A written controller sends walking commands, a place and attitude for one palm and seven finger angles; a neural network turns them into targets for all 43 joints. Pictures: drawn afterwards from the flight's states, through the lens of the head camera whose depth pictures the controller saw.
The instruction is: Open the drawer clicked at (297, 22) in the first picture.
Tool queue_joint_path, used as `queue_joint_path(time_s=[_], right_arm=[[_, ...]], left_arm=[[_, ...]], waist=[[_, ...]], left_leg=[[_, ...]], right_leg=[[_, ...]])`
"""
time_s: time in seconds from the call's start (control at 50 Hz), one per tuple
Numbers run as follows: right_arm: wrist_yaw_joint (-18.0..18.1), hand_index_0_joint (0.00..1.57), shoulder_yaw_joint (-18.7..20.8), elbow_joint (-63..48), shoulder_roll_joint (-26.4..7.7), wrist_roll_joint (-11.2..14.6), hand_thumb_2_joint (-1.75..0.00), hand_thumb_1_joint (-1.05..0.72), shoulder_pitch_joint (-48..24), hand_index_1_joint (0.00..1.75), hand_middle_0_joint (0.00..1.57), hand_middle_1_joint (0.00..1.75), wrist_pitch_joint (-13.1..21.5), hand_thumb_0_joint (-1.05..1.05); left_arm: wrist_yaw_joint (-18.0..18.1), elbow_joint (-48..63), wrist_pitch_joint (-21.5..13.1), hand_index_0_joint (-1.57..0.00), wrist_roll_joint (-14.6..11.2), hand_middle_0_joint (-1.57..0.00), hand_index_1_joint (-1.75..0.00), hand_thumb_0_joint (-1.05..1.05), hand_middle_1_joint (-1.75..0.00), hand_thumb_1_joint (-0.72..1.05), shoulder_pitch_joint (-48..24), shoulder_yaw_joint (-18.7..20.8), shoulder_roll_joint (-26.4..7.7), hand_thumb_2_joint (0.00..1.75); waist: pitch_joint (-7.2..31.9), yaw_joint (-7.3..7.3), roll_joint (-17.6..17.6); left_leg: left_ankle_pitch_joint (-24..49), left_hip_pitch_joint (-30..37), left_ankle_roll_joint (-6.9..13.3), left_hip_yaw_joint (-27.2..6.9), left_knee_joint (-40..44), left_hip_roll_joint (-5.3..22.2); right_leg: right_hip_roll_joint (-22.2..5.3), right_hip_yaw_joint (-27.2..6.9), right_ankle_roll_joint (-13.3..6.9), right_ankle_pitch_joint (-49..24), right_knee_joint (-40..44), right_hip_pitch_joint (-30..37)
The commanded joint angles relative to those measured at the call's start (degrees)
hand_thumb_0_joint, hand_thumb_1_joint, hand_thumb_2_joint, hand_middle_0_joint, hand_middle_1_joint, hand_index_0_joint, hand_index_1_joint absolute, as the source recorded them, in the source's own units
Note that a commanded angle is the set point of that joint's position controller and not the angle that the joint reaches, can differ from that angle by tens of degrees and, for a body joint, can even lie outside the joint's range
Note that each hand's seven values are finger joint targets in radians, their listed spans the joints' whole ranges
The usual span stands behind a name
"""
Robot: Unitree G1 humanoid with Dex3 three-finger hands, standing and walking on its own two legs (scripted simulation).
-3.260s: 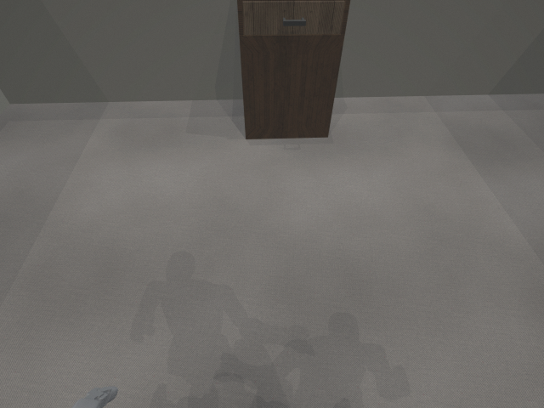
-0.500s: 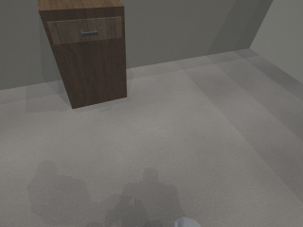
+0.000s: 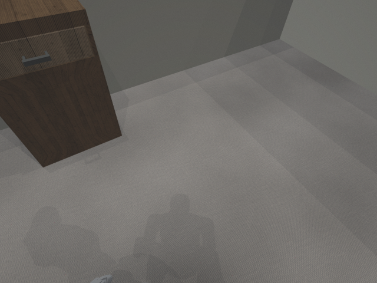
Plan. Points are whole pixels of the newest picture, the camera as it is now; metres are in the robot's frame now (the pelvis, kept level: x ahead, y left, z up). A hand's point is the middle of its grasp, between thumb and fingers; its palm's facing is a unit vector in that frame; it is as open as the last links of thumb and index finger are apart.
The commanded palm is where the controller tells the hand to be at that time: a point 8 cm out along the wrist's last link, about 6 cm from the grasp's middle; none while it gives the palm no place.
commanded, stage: walk to a spot facing it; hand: left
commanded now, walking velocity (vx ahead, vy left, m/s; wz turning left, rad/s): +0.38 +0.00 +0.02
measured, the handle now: (36, 57) +0.95 +0.67 -0.07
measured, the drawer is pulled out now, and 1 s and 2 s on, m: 0.00 0.00 0.00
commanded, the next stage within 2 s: turn to face it in 0.62 s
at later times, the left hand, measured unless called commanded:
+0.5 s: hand (97, 249) +0.23 +0.24 -0.16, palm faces +0.02 -0.99 -0.16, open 7.4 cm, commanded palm none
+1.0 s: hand (152, 162) +0.48 +0.13 -0.14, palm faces -0.05 -0.97 -0.23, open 7.2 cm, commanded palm none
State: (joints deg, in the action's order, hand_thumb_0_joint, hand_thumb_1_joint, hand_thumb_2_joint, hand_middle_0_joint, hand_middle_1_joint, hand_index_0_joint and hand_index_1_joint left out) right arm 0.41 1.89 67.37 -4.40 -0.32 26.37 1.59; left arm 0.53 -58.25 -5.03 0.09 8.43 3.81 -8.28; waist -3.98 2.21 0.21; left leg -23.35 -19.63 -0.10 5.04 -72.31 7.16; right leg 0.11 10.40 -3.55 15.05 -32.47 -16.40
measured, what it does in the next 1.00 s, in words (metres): walks ahead: left foot, then right foot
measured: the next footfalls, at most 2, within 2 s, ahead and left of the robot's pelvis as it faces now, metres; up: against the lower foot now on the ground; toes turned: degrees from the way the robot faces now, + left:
left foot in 0.28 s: +0.26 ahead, +0.17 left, +0.00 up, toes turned +11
right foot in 0.76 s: +0.44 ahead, -0.13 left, +0.00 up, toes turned -19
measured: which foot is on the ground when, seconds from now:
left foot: up 0.00-0.26, down 0.28-0.74, up 0.76-1.00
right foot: down 0.00-0.28, up 0.30-0.74, down 0.76-1.00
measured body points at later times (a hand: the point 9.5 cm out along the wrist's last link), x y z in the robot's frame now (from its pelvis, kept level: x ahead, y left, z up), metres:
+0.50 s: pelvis +0.21 +0.06 +0.01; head +0.21 +0.07 +0.46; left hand +0.23 +0.29 -0.15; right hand +0.22 -0.17 -0.13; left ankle +0.22 +0.16 -0.73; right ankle +0.20 -0.08 -0.63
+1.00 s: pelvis +0.36 -0.04 +0.01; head +0.38 -0.06 +0.46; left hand +0.49 +0.18 -0.12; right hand +0.35 -0.28 -0.15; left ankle +0.37 +0.10 -0.65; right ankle +0.40 -0.11 -0.73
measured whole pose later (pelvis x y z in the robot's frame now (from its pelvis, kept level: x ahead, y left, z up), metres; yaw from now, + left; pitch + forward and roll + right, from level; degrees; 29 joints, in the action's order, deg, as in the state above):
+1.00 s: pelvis +0.36 -0.04 +0.01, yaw -4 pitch -1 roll +0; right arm 0.5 3.4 60.6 -10.1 -0.7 14.7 -1.3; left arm 1.4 -57.5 -2.8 1.0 7.4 2.5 -8.7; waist -3.0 2.1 1.8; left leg -19.8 -28.3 -3.1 4.5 -62.7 6.7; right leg -2.7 15.5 -4.9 11.7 -27.0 -14.6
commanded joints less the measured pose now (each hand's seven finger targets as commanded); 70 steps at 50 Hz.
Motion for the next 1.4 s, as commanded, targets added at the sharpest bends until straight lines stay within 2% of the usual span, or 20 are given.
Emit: queue_joint_path(time_s=[0.0, 0.16, 0.22, 0.24, 0.26, 0.28, 0.34, 0.42, 0.64, 0.7, 0.72, 0.74, 0.82, 0.9, 1.12, 1.2, 1.22, 1.26, 1.28, 1.38], right_arm=[[0.02, 0.2, 1.26, -5.67, -2.89, -1.12, -0.9, -0.9, -0.7, 0.3, 0.2, 0.3, 0.29, 0.0], [-2.3, 0.2, 1.54, -10.84, -5.87, -1.04, -0.9, -0.9, -11.09, 0.3, 0.2, 0.3, 1.25, 0.0], [-1.98, 0.2, 2.25, -10.16, -9.24, -1.3, -0.9, -0.9, -7.63, 0.3, 0.2, 0.3, 2.06, 0.0], [-1.5, 0.2, 2.92, -8.04, -12.21, -1.65, -0.9, -0.9, -0.68, 0.3, 0.2, 0.3, 2.42, 0.0], [-0.84, 0.2, 4.5, -6.39, -19.0, -2.63, -0.9, -0.9, 6.24, 0.3, 0.2, 0.3, 2.82, 0.0], [-0.39, 0.2, 4.62, -5.84, -21.77, -2.16, -0.9, -0.9, 9.88, 0.3, 0.2, 0.3, 2.49, 0.0], [0.33, 0.2, 2.75, -8.79, -15.18, -1.72, -0.9, -0.9, -1.95, 0.3, 0.2, 0.3, 2.63, 0.0], [0.78, 0.2, 1.88, -9.09, -11.63, -1.25, -0.9, -0.9, -6.45, 0.3, 0.2, 0.3, 3.57, 0.0], [0.35, 0.2, 3.33, -6.87, -12.2, -1.47, -0.9, -0.9, -3.62, 0.3, 0.2, 0.3, 2.18, 0.0], [0.14, 0.2, 3.2, -7.56, -12.64, -1.24, -0.9, -0.9, -5.54, 0.3, 0.2, 0.3, 1.71, 0.0], [-0.46, 0.2, 2.24, -7.72, -8.62, -0.6, -0.9, -0.9, -2.58, 0.3, 0.2, 0.3, 1.64, 0.0], [-0.37, 0.2, 1.41, -9.19, -6.81, -0.12, -0.9, -0.9, -2.37, 0.3, 0.2, 0.3, 1.34, 0.0], [0.36, 0.2, 1.66, -6.55, -6.66, -0.27, -0.9, -0.9, -4.52, 0.3, 0.2, 0.3, -0.42, 0.0], [0.31, 0.2, 1.35, -5.84, -5.74, -0.66, -0.9, -0.9, -3.29, 0.3, 0.2, 0.3, -2.73, 0.0], [-1.41, 0.2, 1.99, -14.38, -8.55, -0.67, -0.9, -0.9, -15.74, 0.3, 0.2, 0.3, -3.68, 0.0], [-1.57, 0.2, 2.45, -15.86, -10.57, -0.91, -0.9, -0.9, -14.11, 0.3, 0.2, 0.3, -3.44, 0.0], [-1.63, 0.2, 3.0, -15.49, -12.58, -0.99, -0.9, -0.9, -11.33, 0.3, 0.2, 0.3, -3.15, 0.0], [-0.63, 0.2, 5.06, -15.64, -21.86, -1.3, -0.9, -0.9, -5.78, 0.3, 0.2, 0.3, -2.71, 0.0], [-0.32, 0.2, 5.04, -14.81, -22.44, -1.35, -0.9, -0.9, -5.3, 0.3, 0.2, 0.3, -2.74, 0.0], [0.48, 0.2, 3.94, -17.86, -18.71, -0.85, -0.9, -0.9, -14.22, 0.3, 0.2, 0.3, -1.57, 0.0]], left_arm=[[0.79, -1.67, 0.18, -0.2, 1.53, -0.2, -0.3, 0.0, -0.3, 0.9, 9.43, 0.05, -4.59, 0.9], [-0.08, -1.67, 0.41, -0.2, 1.6, -0.2, -0.3, 0.0, -0.3, 0.9, 9.13, 0.64, -9.79, 0.9], [-0.25, -2.11, 0.92, -0.2, 1.41, -0.2, -0.3, 0.0, -0.3, 0.9, 9.69, 0.95, -10.93, 0.9], [-0.43, -1.74, 1.1, -0.2, 1.18, -0.2, -0.3, 0.0, -0.3, 0.9, 9.96, 0.76, -9.79, 0.9], [-0.88, -0.75, 1.3, -0.2, 0.55, -0.2, -0.3, 0.0, -0.3, 0.9, 12.13, 0.3, -6.06, 0.9], [-1.05, 1.39, 1.06, -0.2, 0.62, -0.2, -0.3, 0.0, -0.3, 0.9, 9.56, -0.22, -5.72, 0.9], [-1.58, 0.83, 1.64, -0.2, 1.31, -0.2, -0.3, 0.0, -0.3, 0.9, 5.02, 0.5, -6.44, 0.9], [-1.9, -1.21, 3.98, -0.2, 1.49, -0.2, -0.3, 0.0, -0.3, 0.9, 10.57, 0.29, -3.36, 0.9], [-2.33, 4.28, 4.23, -0.2, 1.49, -0.2, -0.3, 0.0, -0.3, 0.9, 1.19, 0.91, -2.75, 0.9], [-1.87, 0.11, 2.79, -0.2, 1.93, -0.2, -0.3, 0.0, -0.3, 0.9, 15.05, 1.99, -6.79, 0.9], [-0.87, -1.67, 1.65, -0.2, 2.27, -0.2, -0.3, 0.0, -0.3, 0.9, 20.43, 3.17, -13.21, 0.9], [-0.23, -2.37, 1.38, -0.2, 1.01, -0.2, -0.3, 0.0, -0.3, 0.9, 23.04, 3.16, -16.69, 0.9], [0.98, 0.82, 1.4, -0.2, 0.83, -0.2, -0.3, 0.0, -0.3, 0.9, 7.95, 0.83, -9.39, 0.9], [1.09, 1.99, 1.79, -0.2, 1.13, -0.2, -0.3, 0.0, -0.3, 0.9, 3.6, -0.19, -6.63, 0.9], [1.69, 3.92, 4.28, -0.2, 1.72, -0.2, -0.3, 0.0, -0.3, 0.9, 4.25, 1.35, -11.41, 0.9], [1.17, 5.24, 5.03, -0.2, 1.27, -0.2, -0.3, 0.0, -0.3, 0.9, 4.01, 2.04, -13.18, 0.9], [1.04, 5.56, 5.4, -0.2, 0.96, -0.2, -0.3, 0.0, -0.3, 0.9, 3.5, 2.02, -12.56, 0.9], [0.58, 10.65, 6.02, -0.2, 0.57, -0.2, -0.3, 0.0, -0.3, 0.9, -0.53, 0.88, -8.2, 0.9], [0.48, 11.67, 6.27, -0.2, 0.99, -0.2, -0.3, 0.0, -0.3, 0.9, -2.89, 1.03, -9.39, 0.9], [-0.09, 8.63, 6.28, -0.2, 0.87, -0.2, -0.3, 0.0, -0.3, 0.9, 1.1, 1.63, -9.23, 0.9]], waist=[[-1.1, -0.43, -3.0], [-2.26, -1.62, -8.49], [-0.36, 0.83, -1.27], [3.02, 3.69, 4.74], [7.6, 5.48, 19.79], [8.98, 6.02, 24.6], [0.94, 2.11, 10.2], [0.21, -2.63, 7.01], [-2.49, -1.1, 6.84], [4.91, -7.94, -0.54], [10.33, -9.26, -16.63], [14.96, -7.91, -21.9], [7.55, -2.88, -6.47], [4.57, -0.36, -5.63], [3.09, -3.62, -6.17], [5.66, -2.2, -4.54], [7.14, -0.45, 1.26], [6.9, 3.11, 22.1], [7.38, 2.89, 13.57], [10.54, -1.02, 6.83]], left_leg=[[4.83, -10.65, -0.94, -2.45, 4.34, 3.59], [11.96, -4.57, -1.27, 2.02, 31.75, 1.38], [12.04, 6.74, -0.88, 4.9, 39.13, -1.43], [10.45, 16.22, -0.15, 2.56, 42.5, -0.8], [5.93, 25.61, 4.33, -16.79, 49.9, 12.4], [5.33, 27.36, 8.4, -29.58, 58.72, 20.57], [0.33, 14.16, 7.41, -20.04, 60.9, 17.82], [8.12, 7.71, 4.52, -3.72, 62.26, 12.5], [16.42, 13.63, 5.26, 7.25, 57.52, 14.35], [25.53, 9.63, 1.8, 12.11, 34.83, 9.51], [6.78, -4.38, -0.54, 13.3, 16.88, 3.27], [-11.21, -10.07, -1.66, 5.44, 4.93, -2.27], [0.88, -7.93, -1.51, -4.49, -0.02, 2.39], [4.39, -5.95, -2.89, -3.15, 6.95, 1.26], [-0.04, -7.18, -2.65, 0.72, 26.23, 0.41], [6.4, 0.73, -1.66, 3.25, 36.51, -1.46], [12.84, 7.04, -0.7, 0.47, 43.14, -0.58], [42.08, 15.06, 12.44, -28.41, 54.19, 19.02], [35.69, 13.28, 13.98, -25.79, 53.73, 19.3], [36.25, 15.18, 8.56, -15.77, 51.1, 7.82]], right_leg=[[-17.36, -13.24, -5.96, -14.48, 19.87, 0.86], [-14.69, -9.94, -4.31, -2.1, 19.18, 1.91], [-13.73, -8.61, -3.01, -5.65, 10.08, 1.29], [-10.24, -5.53, -1.48, -9.63, -1.9, -1.31], [-3.0, -1.03, 1.71, 2.24, -20.64, -11.63], [0.48, -4.55, 2.22, 18.29, -35.06, -18.76], [-6.67, -10.24, 1.63, 7.24, -43.05, -22.25], [-7.57, -9.44, 3.14, -1.03, -37.45, -16.64], [-6.37, -3.4, 3.57, -3.87, -6.95, -11.55], [-2.32, -1.1, 1.97, -6.37, 1.83, 8.97], [-15.42, -18.13, -1.31, -13.12, 7.06, 21.44], [-25.02, -32.14, -5.78, -26.42, 12.57, 24.21], [-22.01, -16.66, -3.72, -24.18, 15.6, 7.33], [-19.98, -6.24, -2.64, -23.83, 17.36, 1.53], [-24.45, -2.46, -4.48, -16.8, 13.5, 9.03], [-23.11, 1.37, -1.25, -14.6, 5.81, 7.52], [-21.02, 3.13, 1.2, -10.84, -1.25, 3.56], [-7.06, 1.55, 8.83, 25.3, -25.82, -16.98], [-7.23, -4.95, 7.71, 22.81, -32.1, -16.43], [-6.5, -8.81, 8.88, 8.06, -33.99, -17.15]])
